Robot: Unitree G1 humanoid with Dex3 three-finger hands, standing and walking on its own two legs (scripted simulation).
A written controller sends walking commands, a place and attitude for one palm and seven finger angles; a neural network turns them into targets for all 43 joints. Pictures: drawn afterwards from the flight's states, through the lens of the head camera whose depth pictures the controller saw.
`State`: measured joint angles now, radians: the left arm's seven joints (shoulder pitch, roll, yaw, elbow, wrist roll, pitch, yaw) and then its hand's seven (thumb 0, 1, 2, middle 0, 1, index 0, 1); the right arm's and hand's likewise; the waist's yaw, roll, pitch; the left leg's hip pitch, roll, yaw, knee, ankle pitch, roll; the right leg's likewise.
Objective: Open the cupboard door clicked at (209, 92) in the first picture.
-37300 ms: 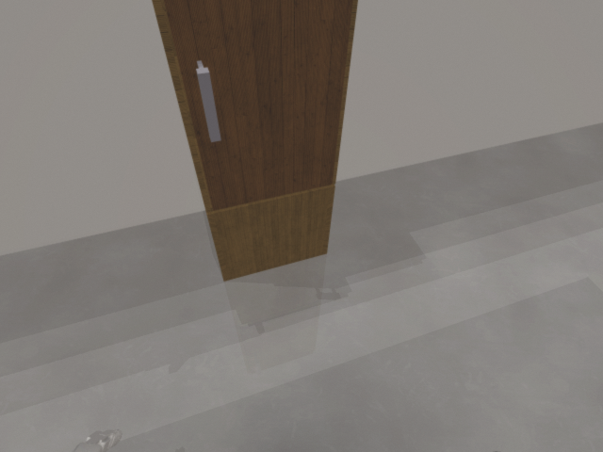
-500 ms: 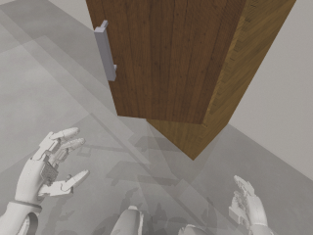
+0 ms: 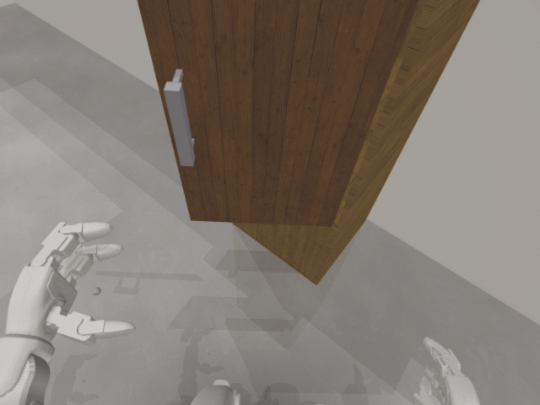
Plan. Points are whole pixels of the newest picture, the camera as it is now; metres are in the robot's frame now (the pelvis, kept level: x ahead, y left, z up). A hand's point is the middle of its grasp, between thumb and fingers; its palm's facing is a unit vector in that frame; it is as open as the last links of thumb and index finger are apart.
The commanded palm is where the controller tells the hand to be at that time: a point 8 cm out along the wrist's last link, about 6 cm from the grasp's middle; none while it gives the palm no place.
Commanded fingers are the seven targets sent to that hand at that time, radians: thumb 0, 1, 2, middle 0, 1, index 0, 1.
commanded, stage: raise the hand with hooked fingers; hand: left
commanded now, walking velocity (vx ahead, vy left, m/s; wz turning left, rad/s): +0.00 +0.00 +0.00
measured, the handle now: (183, 120) +0.57 +0.20 +0.08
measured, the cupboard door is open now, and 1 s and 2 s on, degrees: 38 38 38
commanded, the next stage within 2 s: move the hooked fingers beside the handle in 0.94 s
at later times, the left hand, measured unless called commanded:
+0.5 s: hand (46, 238) +0.29 +0.30 +0.11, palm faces +0.07 -1.00 -0.05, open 14.0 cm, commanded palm +0.26 +0.34 +0.10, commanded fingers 0.00 -0.50 0.30 -0.30 -1.20 -0.30 -1.20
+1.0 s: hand (87, 248) +0.28 +0.25 +0.10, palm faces +0.06 -1.00 -0.03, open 14.0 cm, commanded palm +0.26 +0.30 +0.10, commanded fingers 0.00 -0.50 0.30 -0.30 -1.20 -0.30 -1.20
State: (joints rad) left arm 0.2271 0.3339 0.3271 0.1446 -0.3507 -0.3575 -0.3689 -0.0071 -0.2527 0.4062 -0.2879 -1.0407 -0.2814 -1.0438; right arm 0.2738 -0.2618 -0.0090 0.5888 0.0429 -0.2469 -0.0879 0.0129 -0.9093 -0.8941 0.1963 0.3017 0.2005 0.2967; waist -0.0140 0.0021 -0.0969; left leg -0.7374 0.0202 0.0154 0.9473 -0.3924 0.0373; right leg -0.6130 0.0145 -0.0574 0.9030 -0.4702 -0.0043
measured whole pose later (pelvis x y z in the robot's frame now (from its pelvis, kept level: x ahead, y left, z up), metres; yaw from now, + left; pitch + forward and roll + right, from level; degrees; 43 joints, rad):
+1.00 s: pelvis +0.00 -0.02 +0.02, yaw +1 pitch +7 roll -2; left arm -0.04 0.41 0.41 0.41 -0.36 -0.22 -0.47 -0.02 -0.50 0.30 -0.30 -1.20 -0.30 -1.20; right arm 0.28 -0.27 0.03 0.59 0.05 -0.18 -0.09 0.01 -0.91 -0.89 0.20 0.30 0.20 0.30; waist 0.00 0.04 -0.07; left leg -0.61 0.03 -0.01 0.81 -0.33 0.01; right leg -0.48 0.03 -0.07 0.78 -0.42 -0.03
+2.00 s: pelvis +0.01 +0.01 +0.01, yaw -1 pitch +12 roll -3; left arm -0.52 0.47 0.40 0.85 -0.21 -0.27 -0.36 -0.02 -0.50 0.30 -0.30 -1.20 -0.30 -1.20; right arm 0.33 -0.26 0.03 0.60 0.03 -0.05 -0.06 0.01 -0.91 -0.89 0.20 0.30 0.20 0.30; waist -0.07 0.01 -0.09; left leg -0.73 0.02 0.03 0.87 -0.36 0.05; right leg -0.61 0.01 -0.04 0.82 -0.43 0.01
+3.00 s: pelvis +0.02 -0.01 -0.01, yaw -3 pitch +20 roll -4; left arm -0.80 0.67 0.54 1.13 -0.12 -0.35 -0.39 -0.02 -0.50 0.30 -0.30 -1.20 -0.30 -1.20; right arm 0.40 -0.27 0.03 0.60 0.01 0.08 -0.03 0.00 -0.91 -0.89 0.20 0.30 0.20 0.30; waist -0.15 0.01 -0.11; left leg -0.91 0.07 0.02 0.98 -0.42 0.03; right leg -0.78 0.06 -0.04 0.89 -0.46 -0.01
